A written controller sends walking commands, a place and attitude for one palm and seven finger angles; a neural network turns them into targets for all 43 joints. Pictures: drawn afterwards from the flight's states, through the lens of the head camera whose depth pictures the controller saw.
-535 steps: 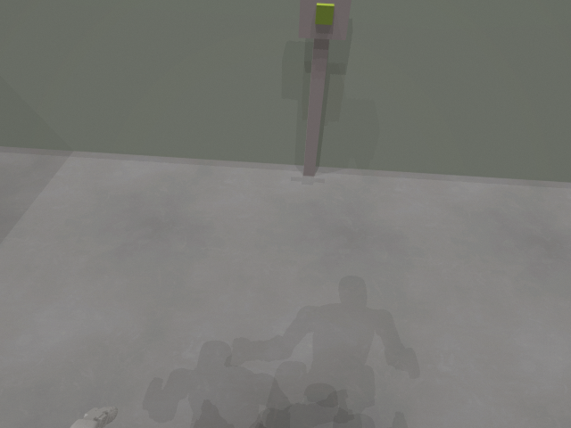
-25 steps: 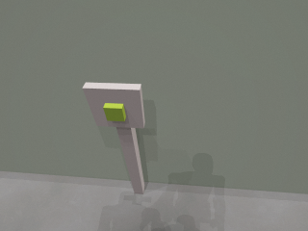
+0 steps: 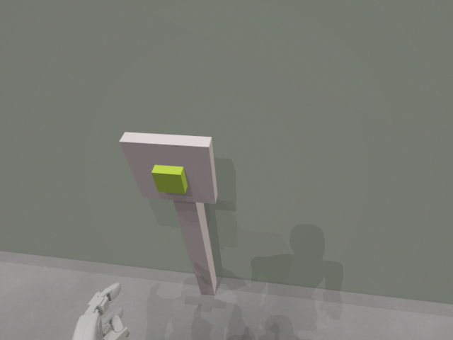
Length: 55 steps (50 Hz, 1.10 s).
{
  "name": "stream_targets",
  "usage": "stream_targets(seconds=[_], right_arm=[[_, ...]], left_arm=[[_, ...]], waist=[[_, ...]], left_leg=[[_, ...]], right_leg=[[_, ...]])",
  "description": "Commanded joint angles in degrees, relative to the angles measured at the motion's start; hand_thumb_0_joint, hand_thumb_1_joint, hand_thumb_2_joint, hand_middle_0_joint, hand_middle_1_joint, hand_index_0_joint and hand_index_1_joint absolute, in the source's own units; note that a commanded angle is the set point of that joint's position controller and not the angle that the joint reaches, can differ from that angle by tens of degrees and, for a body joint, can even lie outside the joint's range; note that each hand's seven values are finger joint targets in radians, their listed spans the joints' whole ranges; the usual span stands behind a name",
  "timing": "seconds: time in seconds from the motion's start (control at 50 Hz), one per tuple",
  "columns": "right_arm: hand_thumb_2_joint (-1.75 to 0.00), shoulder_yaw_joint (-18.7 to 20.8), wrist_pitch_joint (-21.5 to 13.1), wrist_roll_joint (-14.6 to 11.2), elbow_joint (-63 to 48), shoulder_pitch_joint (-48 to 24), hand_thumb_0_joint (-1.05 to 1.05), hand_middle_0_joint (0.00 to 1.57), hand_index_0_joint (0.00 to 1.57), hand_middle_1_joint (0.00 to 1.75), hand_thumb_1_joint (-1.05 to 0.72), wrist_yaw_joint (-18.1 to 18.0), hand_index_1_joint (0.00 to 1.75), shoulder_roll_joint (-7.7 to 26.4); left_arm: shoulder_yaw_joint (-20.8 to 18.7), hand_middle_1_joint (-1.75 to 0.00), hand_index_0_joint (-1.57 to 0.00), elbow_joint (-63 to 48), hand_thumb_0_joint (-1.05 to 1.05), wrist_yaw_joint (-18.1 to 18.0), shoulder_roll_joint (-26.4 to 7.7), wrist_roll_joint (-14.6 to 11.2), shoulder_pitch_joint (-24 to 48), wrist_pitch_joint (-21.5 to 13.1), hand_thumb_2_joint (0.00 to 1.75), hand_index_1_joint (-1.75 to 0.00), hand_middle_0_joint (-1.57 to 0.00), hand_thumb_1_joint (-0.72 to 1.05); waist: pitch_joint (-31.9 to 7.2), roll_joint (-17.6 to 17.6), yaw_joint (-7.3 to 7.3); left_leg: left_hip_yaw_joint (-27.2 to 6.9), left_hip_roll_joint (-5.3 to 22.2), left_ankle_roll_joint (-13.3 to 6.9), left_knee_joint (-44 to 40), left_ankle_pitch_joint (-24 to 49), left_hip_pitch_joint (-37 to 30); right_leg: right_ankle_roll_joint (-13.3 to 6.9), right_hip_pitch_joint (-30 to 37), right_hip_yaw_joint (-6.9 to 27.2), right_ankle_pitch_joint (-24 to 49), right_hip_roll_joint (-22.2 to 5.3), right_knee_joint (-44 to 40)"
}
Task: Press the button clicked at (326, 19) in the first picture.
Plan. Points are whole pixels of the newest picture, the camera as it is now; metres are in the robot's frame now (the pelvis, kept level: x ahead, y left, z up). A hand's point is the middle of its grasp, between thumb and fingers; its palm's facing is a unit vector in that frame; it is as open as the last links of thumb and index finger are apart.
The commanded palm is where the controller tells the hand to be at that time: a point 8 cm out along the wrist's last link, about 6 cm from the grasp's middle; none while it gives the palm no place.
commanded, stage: raise the hand and make a fist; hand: left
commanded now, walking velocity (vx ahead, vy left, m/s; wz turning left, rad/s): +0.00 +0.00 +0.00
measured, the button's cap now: (170, 178) +0.43 +0.14 +0.04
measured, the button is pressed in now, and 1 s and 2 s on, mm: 0 0 0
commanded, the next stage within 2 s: aim a knuckle at the button in 1.84 s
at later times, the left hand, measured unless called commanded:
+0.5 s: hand (129, 319) +0.17 +0.17 -0.01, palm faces -0.12 -0.99 -0.03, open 3.8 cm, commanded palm +0.13 +0.24 -0.02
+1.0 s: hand (111, 308) +0.18 +0.21 +0.00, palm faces -0.11 -0.99 -0.06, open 3.1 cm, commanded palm +0.16 +0.27 +0.01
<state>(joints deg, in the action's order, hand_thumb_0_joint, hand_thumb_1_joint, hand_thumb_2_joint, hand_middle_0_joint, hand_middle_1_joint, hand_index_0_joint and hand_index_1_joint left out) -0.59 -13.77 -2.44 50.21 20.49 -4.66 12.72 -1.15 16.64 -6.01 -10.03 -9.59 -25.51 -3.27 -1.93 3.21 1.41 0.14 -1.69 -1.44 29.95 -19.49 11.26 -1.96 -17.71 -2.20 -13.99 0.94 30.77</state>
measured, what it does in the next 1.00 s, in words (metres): lowers itself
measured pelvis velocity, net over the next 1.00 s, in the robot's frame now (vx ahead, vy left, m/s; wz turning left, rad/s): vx -0.02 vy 0.03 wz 0.00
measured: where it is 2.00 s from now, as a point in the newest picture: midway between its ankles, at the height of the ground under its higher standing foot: outside the picture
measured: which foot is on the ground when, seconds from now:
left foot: down 0.00-1.00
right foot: down 0.00-1.00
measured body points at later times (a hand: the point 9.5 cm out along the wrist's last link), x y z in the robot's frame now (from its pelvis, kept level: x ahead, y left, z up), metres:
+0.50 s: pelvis -0.01 +0.01 -0.09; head +0.07 +0.03 +0.35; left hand +0.17 +0.23 -0.01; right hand +0.24 -0.18 -0.15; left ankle -0.04 +0.11 -0.73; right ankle +0.03 -0.10 -0.73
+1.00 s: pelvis -0.02 +0.03 -0.06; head +0.03 +0.05 +0.38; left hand +0.18 +0.26 +0.00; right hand +0.16 -0.22 -0.11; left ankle -0.04 +0.11 -0.73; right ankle +0.02 -0.10 -0.73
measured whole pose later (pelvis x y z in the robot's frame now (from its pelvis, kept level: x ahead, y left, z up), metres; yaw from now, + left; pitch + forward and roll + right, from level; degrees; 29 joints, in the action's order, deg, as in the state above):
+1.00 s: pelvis -0.02 +0.03 -0.06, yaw +0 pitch +12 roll -3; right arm 0.0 -10.3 -3.1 25.1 15.3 -2.7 14.1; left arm -7.7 -10.4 15.6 -16.6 -14.4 -27.9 -15.9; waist -7.2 0.7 1.7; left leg -0.6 -1.8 -3.5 61.9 -32.8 40.6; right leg -0.1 -44.6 -3.7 -23.7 0.4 56.7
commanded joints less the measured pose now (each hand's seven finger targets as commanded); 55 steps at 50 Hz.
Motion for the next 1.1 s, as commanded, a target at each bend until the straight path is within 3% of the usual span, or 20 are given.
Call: stream_targets(seconds=[0.0,0.04,0.06,0.08,0.12,0.18,0.2,0.26,0.28,0.34,0.4,0.46,0.52,0.58,0.66,0.74,0.78,0.88,0.92,1.08], right_arm=[[-0.90,4.18,-7.07,1.19,-16.51,-9.58,0.00,0.20,0.20,0.30,-0.90,1.29,0.30,7.93],[-0.90,5.45,-6.39,1.76,-20.55,-11.74,0.00,0.20,0.20,0.30,-0.90,3.12,0.30,7.81],[-0.90,5.96,-5.69,1.83,-22.35,-12.95,0.00,0.20,0.20,0.30,-0.90,4.14,0.30,7.86],[-0.90,6.67,-4.77,1.88,-23.27,-13.07,0.00,0.20,0.20,0.30,-0.90,5.43,0.30,8.20],[-0.90,7.15,-2.97,2.21,-26.05,-15.60,0.00,0.20,0.20,0.30,-0.90,6.73,0.30,8.60],[-0.90,6.83,-0.14,2.43,-29.16,-16.10,0.00,0.20,0.20,0.30,-0.90,6.67,0.30,7.34],[-0.90,6.65,0.28,2.40,-30.80,-16.47,0.00,0.20,0.20,0.30,-0.90,6.36,0.30,6.63],[-0.90,6.46,0.27,2.57,-31.12,-12.15,0.00,0.20,0.20,0.30,-0.90,5.61,0.30,5.51],[-0.90,5.97,0.26,2.96,-31.02,-11.11,0.00,0.20,0.20,0.30,-0.90,5.30,0.30,6.38],[-0.90,5.34,-1.01,2.75,-29.41,-10.03,0.00,0.20,0.20,0.30,-0.90,4.60,0.30,7.41],[-0.90,4.79,-1.82,2.18,-29.38,-8.91,0.00,0.20,0.20,0.30,-0.90,3.97,0.30,8.71],[-0.90,5.09,-0.13,0.63,-32.22,-9.97,0.00,0.20,0.20,0.30,-0.90,3.76,0.30,9.02],[-0.90,4.80,2.44,-0.23,-35.04,-12.87,0.00,0.20,0.20,0.30,-0.90,3.80,0.30,7.14],[-0.90,3.95,3.78,-0.11,-35.50,-14.98,0.00,0.20,0.20,0.30,-0.90,3.32,0.30,4.99],[-0.90,3.27,2.68,0.34,-34.41,-11.59,0.00,0.20,0.20,0.30,-0.90,2.95,0.30,5.75],[-0.90,2.79,0.25,0.45,-33.55,-8.73,0.00,0.20,0.20,0.30,-0.90,2.92,0.30,8.18],[-0.90,2.80,-0.42,0.16,-33.47,-8.33,0.00,0.20,0.20,0.30,-0.90,2.74,0.30,9.13],[-0.90,3.14,-0.22,-0.49,-34.08,-8.28,0.00,0.20,0.20,0.30,-0.90,1.67,0.30,9.17],[-0.90,2.98,0.37,-0.64,-34.41,-8.36,0.00,0.20,0.20,0.30,-0.90,1.40,0.30,8.03],[-0.90,2.13,0.40,-0.43,-33.00,-7.10,0.00,0.20,0.20,0.30,-0.90,2.04,0.30,8.96]], left_arm=[[0.40,-0.57,-0.45,-6.49,0.00,6.70,3.29,-2.09,-7.86,-12.02,0.90,-0.57,-0.45,0.90],[-1.88,-0.63,-0.50,-6.11,0.00,13.29,3.78,-4.08,-19.67,-18.96,0.90,-0.63,-0.50,0.90],[-3.68,-0.66,-0.53,-7.38,0.00,16.75,2.54,-4.64,-22.49,-22.48,0.90,-0.66,-0.53,0.90],[-7.33,-0.69,-0.56,-6.14,0.00,20.27,-0.82,-4.45,-24.64,-25.45,0.90,-0.69,-0.56,0.90],[-9.21,-0.75,-0.61,-10.75,0.00,26.51,-5.45,-2.72,-21.36,-31.85,0.90,-0.75,-0.61,0.90],[-13.23,-0.84,-0.69,-22.25,0.00,27.54,-9.72,-2.83,-16.29,-33.37,0.90,-0.84,-0.69,0.90],[-12.17,-0.87,-0.72,-26.35,0.00,27.12,-8.01,-4.12,-14.47,-33.17,0.90,-0.87,-0.72,0.90],[-11.51,-0.96,-0.81,-36.31,0.00,24.57,-6.02,-7.48,-6.10,-35.00,0.90,-0.96,-0.81,0.90],[-9.35,-0.99,-0.83,-41.33,0.00,24.35,-5.84,-7.88,-0.76,-36.11,0.90,-0.99,-0.83,0.90],[-2.44,-1.08,-0.92,-41.79,0.00,26.47,-2.62,-7.13,1.79,-37.48,0.90,-1.08,-0.92,0.90],[-0.34,-1.17,-1.00,-38.78,0.00,30.60,-4.15,-6.48,3.60,-34.18,0.90,-1.17,-1.00,0.90],[-4.70,-1.26,-1.08,-34.90,0.00,31.62,-8.42,-4.57,-6.90,-22.75,0.90,-1.26,-1.08,0.90],[-11.66,-1.35,-1.16,-37.84,0.00,28.71,-11.65,-5.09,-12.64,-12.56,0.90,-1.35,-1.16,0.90],[-15.24,-1.44,-1.24,-40.16,0.00,23.20,-9.80,-8.32,-14.10,-10.33,0.90,-1.44,-1.24,0.90],[-11.71,-1.50,-1.30,-42.43,0.00,18.54,-6.82,-8.44,-7.91,-16.42,0.90,-1.50,-1.30,0.90],[-4.58,-1.50,-1.30,-41.12,0.00,20.25,-6.46,-5.01,-2.58,-21.98,0.90,-1.50,-1.30,0.90],[-3.67,-1.50,-1.30,-39.11,0.00,22.05,-7.43,-4.71,-1.07,-21.82,0.90,-1.50,-1.30,0.90],[-14.15,-1.50,-1.30,-40.29,0.00,21.71,-16.24,-5.30,-1.19,-18.43,0.90,-1.50,-1.30,0.90],[-15.27,-1.50,-1.30,-41.43,0.00,20.39,-14.35,-6.94,-2.21,-17.13,0.90,-1.50,-1.30,0.90],[-8.76,-1.50,-1.30,-34.14,0.00,22.40,-10.21,-6.03,1.79,-13.28,0.90,-1.50,-1.30,0.90]], waist=[[3.11,-19.38,-1.59],[-1.17,-25.48,-4.23],[-3.24,-24.71,-4.99],[-5.98,-20.11,-5.85],[-8.94,-11.32,-4.56],[-12.53,0.54,-6.16],[-14.70,4.17,-5.94],[-18.66,7.58,-2.85],[-18.94,5.27,-0.29],[-17.66,2.73,2.86],[-17.58,-1.63,4.25],[-21.12,-3.50,0.23],[-25.21,-0.57,-4.94],[-22.75,-6.62,-6.42],[-14.98,-3.25,-2.66],[-11.89,0.22,1.18],[-10.69,-1.78,2.28],[-15.17,2.28,-1.71],[-15.46,2.92,-2.49],[-7.93,0.93,1.13]], left_leg=[[-1.64,0.71,0.27,4.11,2.87,16.77],[-0.72,-0.13,1.35,9.46,5.32,23.48],[-0.15,-0.69,1.97,11.47,6.41,25.25],[0.19,-1.13,2.81,13.70,9.10,25.80],[0.55,-1.46,2.98,18.32,11.81,27.32],[1.31,-1.59,1.84,21.80,12.67,29.83],[1.59,-1.39,1.53,22.42,13.23,28.98],[-0.42,-0.44,1.33,26.37,15.05,26.87],[-1.33,0.07,0.91,28.15,14.59,26.76],[-2.92,1.37,0.19,31.05,13.81,26.78],[-4.01,2.23,-0.50,31.84,11.58,29.48],[-4.26,1.72,-0.08,27.71,11.79,30.75],[-3.90,1.18,1.62,23.18,18.47,28.43],[-3.87,1.35,2.24,21.50,17.09,29.64],[-3.75,1.45,1.90,20.13,5.64,31.62],[-5.02,1.70,1.39,20.43,-3.66,30.70],[-5.85,1.66,0.97,19.97,-7.13,31.41],[-5.87,1.45,1.65,16.91,-3.32,28.46],[-5.22,1.60,2.12,16.23,2.48,26.47],[-4.75,2.23,2.21,16.39,8.29,24.37]], right_leg=[[1.42,-7.71,0.02,-10.16,-2.23,-0.32],[1.93,-5.65,0.86,-0.86,-2.55,5.59],[2.23,-3.93,1.64,5.87,-2.90,8.26],[1.79,-1.47,3.17,13.84,-3.60,11.66],[1.29,-1.92,4.82,23.69,-4.37,16.58],[-0.14,-5.65,6.16,21.19,-4.04,21.16],[-0.36,-7.38,5.65,19.01,-3.27,22.37],[-0.05,-13.77,4.21,16.54,-1.68,24.64],[0.29,-16.90,3.87,15.11,-0.85,25.69],[0.13,-24.03,2.17,8.80,-0.06,26.17],[0.27,-25.54,0.88,4.41,0.42,26.27],[0.33,-19.48,-0.16,3.22,0.01,24.79],[0.20,-12.59,-1.77,6.67,-0.75,25.07],[0.19,-9.87,-2.86,6.31,0.13,24.82],[0.27,-17.53,-3.23,-3.51,0.22,22.73],[0.11,-24.63,-2.43,-12.15,-0.05,21.85],[0.33,-24.90,-1.88,-13.67,-0.07,21.19],[-0.17,-18.20,-1.90,-10.59,-0.11,20.20],[-0.32,-15.11,-2.57,-6.59,-0.12,19.37],[0.20,-16.20,-3.05,-0.66,0.64,16.65]])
